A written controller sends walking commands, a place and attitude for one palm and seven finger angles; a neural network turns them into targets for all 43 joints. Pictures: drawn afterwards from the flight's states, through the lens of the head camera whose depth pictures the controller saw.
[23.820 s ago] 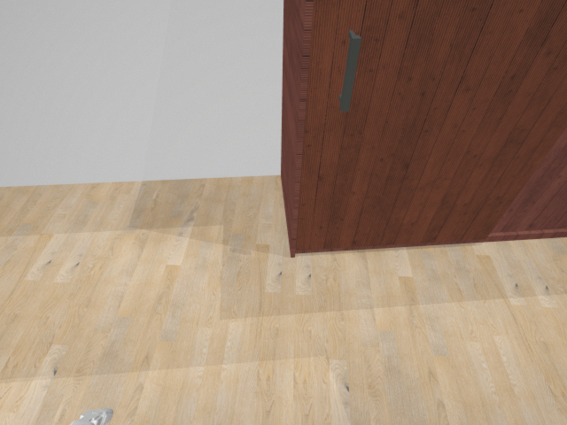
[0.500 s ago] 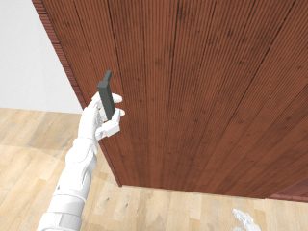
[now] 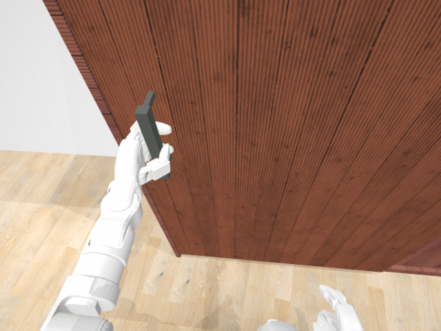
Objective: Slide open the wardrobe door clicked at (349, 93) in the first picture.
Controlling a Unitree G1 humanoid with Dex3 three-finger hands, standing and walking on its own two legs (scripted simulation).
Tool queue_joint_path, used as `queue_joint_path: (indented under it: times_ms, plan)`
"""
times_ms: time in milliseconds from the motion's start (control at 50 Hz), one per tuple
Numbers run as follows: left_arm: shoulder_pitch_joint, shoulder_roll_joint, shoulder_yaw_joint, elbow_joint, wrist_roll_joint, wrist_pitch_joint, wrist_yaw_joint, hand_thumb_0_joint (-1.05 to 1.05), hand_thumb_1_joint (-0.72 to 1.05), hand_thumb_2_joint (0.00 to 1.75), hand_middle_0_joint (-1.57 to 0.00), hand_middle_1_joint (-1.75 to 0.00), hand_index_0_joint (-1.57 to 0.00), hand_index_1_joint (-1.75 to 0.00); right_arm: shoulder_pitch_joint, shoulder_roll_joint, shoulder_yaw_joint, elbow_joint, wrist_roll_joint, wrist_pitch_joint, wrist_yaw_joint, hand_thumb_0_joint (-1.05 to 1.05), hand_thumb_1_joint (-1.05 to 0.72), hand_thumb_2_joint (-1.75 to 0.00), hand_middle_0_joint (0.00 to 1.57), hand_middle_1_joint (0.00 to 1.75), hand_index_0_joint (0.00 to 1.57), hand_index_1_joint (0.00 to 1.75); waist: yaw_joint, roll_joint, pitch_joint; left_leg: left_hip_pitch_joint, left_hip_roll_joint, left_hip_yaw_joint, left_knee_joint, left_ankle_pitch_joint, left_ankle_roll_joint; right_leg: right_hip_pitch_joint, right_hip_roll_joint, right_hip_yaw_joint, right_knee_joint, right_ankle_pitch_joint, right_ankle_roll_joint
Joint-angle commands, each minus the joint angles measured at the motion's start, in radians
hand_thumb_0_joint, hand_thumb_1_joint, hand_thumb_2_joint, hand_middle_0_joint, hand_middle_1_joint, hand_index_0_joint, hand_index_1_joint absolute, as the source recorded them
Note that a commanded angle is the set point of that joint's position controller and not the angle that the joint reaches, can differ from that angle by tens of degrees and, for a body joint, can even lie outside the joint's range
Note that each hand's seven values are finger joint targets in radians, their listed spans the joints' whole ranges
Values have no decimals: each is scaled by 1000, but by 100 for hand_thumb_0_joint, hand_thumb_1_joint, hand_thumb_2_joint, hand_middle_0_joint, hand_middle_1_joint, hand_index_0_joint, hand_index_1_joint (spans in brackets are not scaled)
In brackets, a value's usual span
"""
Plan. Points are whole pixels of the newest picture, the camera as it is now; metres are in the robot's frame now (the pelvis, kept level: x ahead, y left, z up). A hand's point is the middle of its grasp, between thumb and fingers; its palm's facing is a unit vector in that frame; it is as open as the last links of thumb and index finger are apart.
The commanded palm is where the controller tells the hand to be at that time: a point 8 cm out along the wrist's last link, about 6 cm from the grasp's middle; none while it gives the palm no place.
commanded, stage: step sideways, sliding the door along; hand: left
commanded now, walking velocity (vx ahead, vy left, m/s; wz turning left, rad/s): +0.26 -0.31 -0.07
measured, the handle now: (158, 139) +0.44 +0.16 +0.09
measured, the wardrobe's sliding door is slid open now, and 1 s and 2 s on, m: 0.00 0.10 0.36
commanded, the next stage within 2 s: none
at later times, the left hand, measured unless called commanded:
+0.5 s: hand (181, 159) +0.39 +0.10 +0.09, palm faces +0.27 -0.96 -0.07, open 6.1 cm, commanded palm +0.36 +0.07 +0.09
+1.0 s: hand (227, 159) +0.39 +0.02 +0.08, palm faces +0.40 -0.91 -0.05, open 6.5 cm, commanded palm +0.35 -0.01 +0.09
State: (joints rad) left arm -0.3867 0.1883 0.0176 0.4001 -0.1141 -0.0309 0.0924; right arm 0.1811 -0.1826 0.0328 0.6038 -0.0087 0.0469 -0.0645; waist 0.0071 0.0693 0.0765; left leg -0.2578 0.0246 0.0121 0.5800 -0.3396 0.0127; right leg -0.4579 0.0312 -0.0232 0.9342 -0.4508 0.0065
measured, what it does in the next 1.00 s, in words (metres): steps to the right: right foot, then right foot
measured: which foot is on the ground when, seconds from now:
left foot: down 0.00-0.74, up 0.76-0.94, down 0.96-1.00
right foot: up 0.00-0.14, down 0.16-0.34, up 0.36-0.70, down 0.72-0.94, up 0.96-1.00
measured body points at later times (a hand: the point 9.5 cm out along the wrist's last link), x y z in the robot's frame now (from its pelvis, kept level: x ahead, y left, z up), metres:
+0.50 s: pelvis +0.02 -0.09 +0.00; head +0.09 -0.09 +0.44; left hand +0.37 +0.15 +0.09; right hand +0.21 -0.31 -0.11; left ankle +0.00 +0.05 -0.73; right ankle +0.04 -0.23 -0.66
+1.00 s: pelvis +0.07 -0.20 -0.01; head +0.16 -0.19 +0.43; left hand +0.37 +0.06 +0.09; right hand +0.29 -0.43 -0.11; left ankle +0.06 -0.09 -0.73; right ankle +0.12 -0.32 -0.71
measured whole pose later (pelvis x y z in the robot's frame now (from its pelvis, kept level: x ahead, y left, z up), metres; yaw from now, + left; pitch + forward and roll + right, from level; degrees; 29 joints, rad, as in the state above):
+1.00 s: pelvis +0.07 -0.20 -0.01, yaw +5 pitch -1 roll -1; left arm -0.16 0.18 0.13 -0.01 -0.10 -0.12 0.20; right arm 0.09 -0.26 -0.05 0.59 0.02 -0.06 -0.05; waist 0.06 0.01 0.25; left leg -0.29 0.07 0.10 0.66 -0.29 0.01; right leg -0.46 -0.01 -0.05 0.83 -0.39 0.01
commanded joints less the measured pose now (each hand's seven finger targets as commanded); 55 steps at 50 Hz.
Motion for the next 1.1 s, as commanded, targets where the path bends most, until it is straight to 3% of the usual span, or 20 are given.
queue_joint_path:
  times_ms: [0,100,140,160,220,280,300,320,340,360,460,600,680,720,760,880,900,920,940,1080]
  plan:
    - [-465,-16,-103,-233,24,-87,-44,0,90,90,-45,-140,-45,-140,-64,-160,-57,-117,18,-23,-33,0,-90,-90,20,30,20,30,-64,78,-326,270,318,-207,-109,589,171,3,-33,-12,-75,77,-9]
    - [-498,-84,-183,-182,18,-98,-50,0,90,90,-45,-140,-45,-140,-97,-156,-47,-112,43,-43,-45,0,-90,-90,20,30,20,30,-32,63,-251,-100,256,-85,6,186,95,383,-43,-6,-319,175,-33]
    - [-500,-88,-198,-199,34,-91,-37,0,90,90,-45,-140,-45,-140,-94,-125,-45,-127,57,-54,-44,0,-90,-90,20,30,20,30,-34,-337,-272,-233,17,31,356,-196,2,418,-274,365,-612,257,-132]
    - [-457,-108,-198,-161,40,-90,-31,0,90,90,-45,-140,-45,-140,-111,-134,-56,-131,51,-72,-48,0,-90,-90,20,30,20,30,-13,-368,-244,-263,-54,-24,537,-323,-12,355,-368,513,-684,310,-223]
    - [-515,-154,-240,-251,42,-116,-20,0,90,90,-45,-140,-45,-140,-61,-146,-65,-87,43,-106,-34,0,-90,-90,20,30,20,30,-44,-200,-257,-193,21,-74,532,-234,-12,348,-328,345,-562,488,-244]
    - [-520,-172,-255,-265,47,-158,-22,0,90,90,-45,-140,-45,-140,-45,-129,-56,-61,31,-107,-32,0,-90,-90,20,30,20,30,-87,-136,-328,75,61,-12,-12,51,-11,302,-216,74,-323,670,-139]
    - [-529,-167,-265,-305,37,-178,-28,0,90,90,-45,-140,-45,-140,-41,-146,-67,-67,24,-104,-37,0,-90,-90,20,30,20,30,-100,-41,-349,246,141,-54,-185,281,5,180,-161,16,-169,536,-82]
    - [-533,-167,-277,-367,24,-188,-38,0,90,90,-45,-140,-45,-140,-54,-190,-91,-100,13,-106,-31,0,-90,-90,20,30,20,30,-72,192,-358,424,410,-398,-192,642,103,-113,-57,2,21,104,-13]
    - [-532,-174,-297,-390,29,-190,-50,0,90,90,-45,-140,-45,-140,-46,-172,-86,-108,21,-108,-4,0,-90,-90,20,30,20,30,-41,159,-405,485,527,-547,-154,791,195,-188,-49,101,196,-79,-9]
    - [-490,-175,-273,-344,23,-179,-52,0,90,90,-45,-140,-45,-140,-82,-194,-93,-130,31,-92,11,0,-90,-90,20,30,20,30,-27,108,-404,482,557,-493,-145,700,228,-207,-71,157,282,-77,-18]
    - [-509,-135,-260,-485,49,-177,-63,0,90,90,-45,-140,-45,-140,-43,-184,-109,-124,22,-107,25,0,-90,-90,20,30,20,30,-49,45,-318,481,410,-170,-80,877,138,-222,-80,55,128,38,17]
    - [-321,-64,-198,-578,61,-178,-51,0,90,90,-45,-140,-45,-140,-43,-158,-102,-174,23,-165,43,0,-90,-90,20,30,20,30,-55,329,-323,541,294,56,-23,1136,19,-12,1,-104,-258,172,27]
    - [-192,36,-109,-646,74,-199,-28,0,90,90,-45,-140,-45,-140,-77,-120,-81,-190,55,-183,48,0,-90,-90,20,30,20,30,-16,125,-349,281,206,116,191,763,43,386,-49,-68,-534,752,6]
    - [-75,155,-6,-652,85,-186,-5,0,90,90,-45,-140,-45,-140,-143,-79,-57,-198,43,-188,24,0,-90,-90,20,30,20,30,24,-255,-394,-105,2,60,493,-337,11,541,-352,241,-451,1500,-123]
    - [52,119,15,-611,74,-179,4,0,90,90,-45,-140,-45,-140,-87,-102,-84,-159,44,-174,11,0,-90,-90,20,30,20,30,30,-350,-428,-132,31,-35,602,-353,-55,530,-365,231,-424,1354,-139]
    - [-58,30,-70,-819,74,-267,29,0,90,90,-45,-140,-45,-140,-115,-94,-62,-125,44,-149,3,0,-90,-90,20,30,20,30,-34,-151,-438,75,81,29,-58,116,-69,466,-270,101,-310,1125,-124]
    - [-77,21,-97,-844,69,-272,21,0,90,90,-45,-140,-45,-140,-104,-112,-79,-133,37,-139,0,0,-90,-90,20,30,20,30,-56,-85,-444,295,155,-9,-136,428,-41,266,-212,56,-244,855,-67]
    - [-73,-10,-132,-886,57,-265,7,0,90,90,-45,-140,-45,-140,-117,-173,-106,-164,28,-147,6,0,-90,-90,20,30,20,30,-38,145,-452,488,455,-317,-173,1022,94,-36,-92,3,-56,211,23]
    - [-50,-35,-148,-888,83,-261,0,0,90,90,-45,-140,-45,-140,-101,-183,-105,-180,21,-161,28,0,-90,-90,20,30,20,30,-6,151,-496,521,595,-416,-140,1247,209,-106,-77,86,128,-158,27]
    - [-56,-90,-209,-862,112,-182,2,0,90,90,-45,-140,-45,-140,-80,-174,-108,-178,13,-197,64,0,-90,-90,20,30,20,30,-19,206,-308,495,377,-4,-125,1063,88,-171,-57,-10,176,28,46]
